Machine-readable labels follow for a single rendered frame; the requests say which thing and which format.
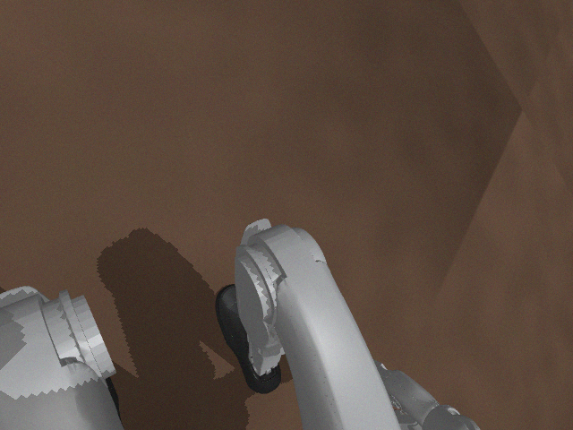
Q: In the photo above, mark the left robot foot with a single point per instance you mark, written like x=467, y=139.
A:
x=113, y=394

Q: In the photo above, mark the right robot arm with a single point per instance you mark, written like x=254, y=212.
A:
x=445, y=417

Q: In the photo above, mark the right robot hand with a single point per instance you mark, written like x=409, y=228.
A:
x=407, y=395

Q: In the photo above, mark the right robot foot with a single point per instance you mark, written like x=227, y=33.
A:
x=236, y=338

